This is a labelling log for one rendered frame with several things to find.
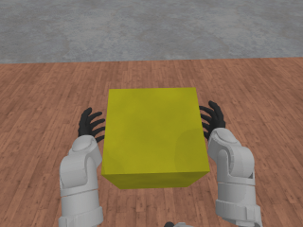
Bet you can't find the left robot forearm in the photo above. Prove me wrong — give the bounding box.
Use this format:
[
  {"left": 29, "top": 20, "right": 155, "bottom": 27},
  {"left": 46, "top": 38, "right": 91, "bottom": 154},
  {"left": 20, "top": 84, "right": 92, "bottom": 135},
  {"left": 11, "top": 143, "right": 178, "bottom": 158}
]
[{"left": 58, "top": 134, "right": 104, "bottom": 227}]

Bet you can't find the right robot forearm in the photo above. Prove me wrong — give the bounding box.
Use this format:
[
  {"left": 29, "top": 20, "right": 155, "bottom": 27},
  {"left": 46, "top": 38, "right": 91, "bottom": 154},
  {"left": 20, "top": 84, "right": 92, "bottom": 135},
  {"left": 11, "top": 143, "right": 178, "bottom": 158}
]
[{"left": 207, "top": 128, "right": 263, "bottom": 227}]

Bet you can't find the carton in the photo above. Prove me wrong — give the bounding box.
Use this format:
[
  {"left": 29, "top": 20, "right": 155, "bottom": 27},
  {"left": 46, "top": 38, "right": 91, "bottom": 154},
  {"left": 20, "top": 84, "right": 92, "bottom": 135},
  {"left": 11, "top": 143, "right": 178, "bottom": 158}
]
[{"left": 101, "top": 87, "right": 210, "bottom": 189}]

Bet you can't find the right robot hand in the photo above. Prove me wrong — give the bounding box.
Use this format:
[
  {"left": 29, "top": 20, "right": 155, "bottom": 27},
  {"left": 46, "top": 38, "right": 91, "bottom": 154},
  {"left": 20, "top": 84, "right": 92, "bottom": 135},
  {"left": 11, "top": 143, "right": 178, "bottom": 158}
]
[{"left": 199, "top": 100, "right": 226, "bottom": 141}]

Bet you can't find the left robot hand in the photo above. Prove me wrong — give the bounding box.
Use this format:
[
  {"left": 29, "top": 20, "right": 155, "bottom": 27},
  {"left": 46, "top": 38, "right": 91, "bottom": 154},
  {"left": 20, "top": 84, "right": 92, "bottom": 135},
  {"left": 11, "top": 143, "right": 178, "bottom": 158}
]
[{"left": 78, "top": 107, "right": 106, "bottom": 143}]

